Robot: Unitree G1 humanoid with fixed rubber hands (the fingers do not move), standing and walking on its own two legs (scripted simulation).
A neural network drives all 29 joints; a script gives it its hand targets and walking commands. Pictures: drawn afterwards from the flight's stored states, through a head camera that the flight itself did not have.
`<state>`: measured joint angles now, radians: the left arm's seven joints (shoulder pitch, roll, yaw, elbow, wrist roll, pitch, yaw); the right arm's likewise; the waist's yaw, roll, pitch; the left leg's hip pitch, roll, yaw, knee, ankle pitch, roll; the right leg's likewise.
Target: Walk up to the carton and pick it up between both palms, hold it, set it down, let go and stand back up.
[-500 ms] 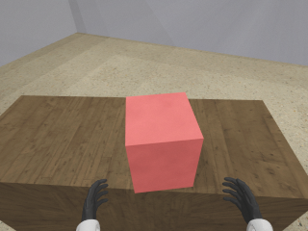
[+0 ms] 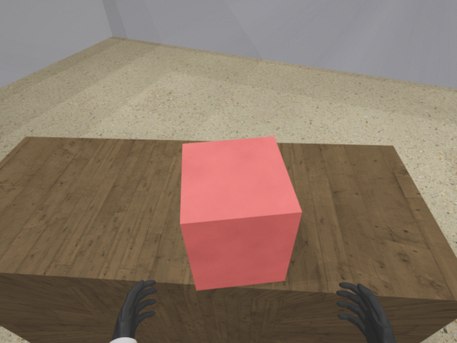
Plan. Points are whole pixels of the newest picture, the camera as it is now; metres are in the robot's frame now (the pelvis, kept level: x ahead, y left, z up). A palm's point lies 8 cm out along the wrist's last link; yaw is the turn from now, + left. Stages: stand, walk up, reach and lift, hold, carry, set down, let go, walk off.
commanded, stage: set down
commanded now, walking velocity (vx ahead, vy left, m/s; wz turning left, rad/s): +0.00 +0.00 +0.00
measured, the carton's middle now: (234, 214) +0.41 +0.04 -0.01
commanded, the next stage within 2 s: let go in 1.30 s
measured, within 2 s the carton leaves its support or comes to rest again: neither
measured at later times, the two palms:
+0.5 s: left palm (125, 341) +0.17 +0.22 -0.07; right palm (376, 342) +0.18 -0.21 -0.06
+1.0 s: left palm out of the picture +0.16 +0.23 -0.08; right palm out of the picture +0.18 -0.21 -0.07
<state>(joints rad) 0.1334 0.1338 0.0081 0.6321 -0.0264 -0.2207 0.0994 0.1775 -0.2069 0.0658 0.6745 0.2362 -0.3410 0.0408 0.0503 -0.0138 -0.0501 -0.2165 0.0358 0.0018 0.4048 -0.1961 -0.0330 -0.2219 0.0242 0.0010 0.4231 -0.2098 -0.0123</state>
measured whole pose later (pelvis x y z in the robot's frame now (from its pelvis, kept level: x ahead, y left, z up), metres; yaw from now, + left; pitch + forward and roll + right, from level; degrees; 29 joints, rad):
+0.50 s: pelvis +0.00 +0.00 +0.00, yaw +0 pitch +0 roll +0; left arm 0.14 0.15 0.01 0.63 -0.03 -0.09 0.06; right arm 0.19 -0.19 0.05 0.67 0.17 -0.29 0.02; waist 0.05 -0.02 -0.03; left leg -0.20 0.03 0.00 0.40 -0.20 -0.03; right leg -0.21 0.02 0.00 0.42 -0.21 -0.01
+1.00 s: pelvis +0.00 +0.00 +0.00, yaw +0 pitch +0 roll +0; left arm 0.14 0.17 0.01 0.61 -0.03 0.04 0.05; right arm 0.19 -0.19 0.03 0.68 0.13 -0.22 0.00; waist 0.05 -0.02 -0.01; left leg -0.20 0.03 0.00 0.40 -0.20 -0.03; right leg -0.21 0.02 0.00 0.42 -0.21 -0.01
